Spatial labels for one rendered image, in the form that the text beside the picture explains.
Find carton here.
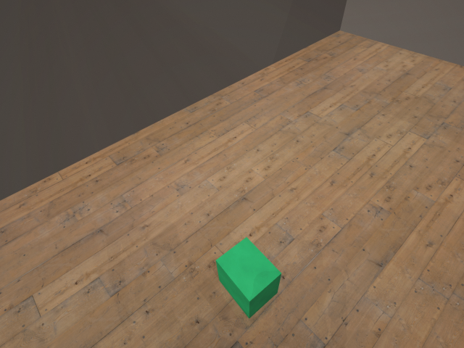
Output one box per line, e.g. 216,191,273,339
216,237,281,318

